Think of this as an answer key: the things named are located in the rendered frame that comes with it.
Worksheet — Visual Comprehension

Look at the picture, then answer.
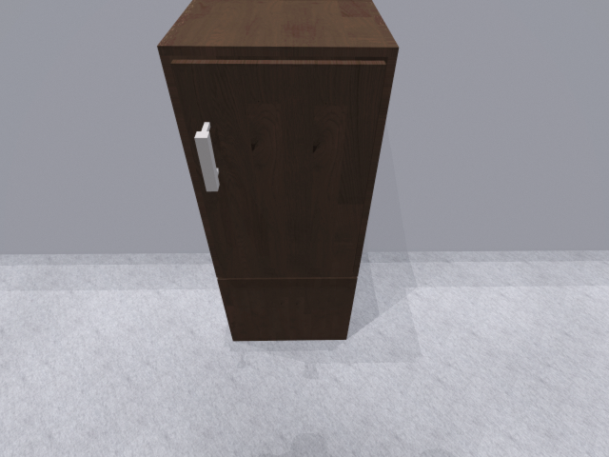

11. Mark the handle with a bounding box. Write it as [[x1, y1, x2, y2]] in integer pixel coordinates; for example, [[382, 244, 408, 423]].
[[194, 122, 220, 191]]

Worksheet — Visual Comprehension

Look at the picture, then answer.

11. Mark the cupboard door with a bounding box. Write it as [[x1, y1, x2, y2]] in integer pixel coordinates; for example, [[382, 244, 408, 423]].
[[170, 60, 386, 278]]

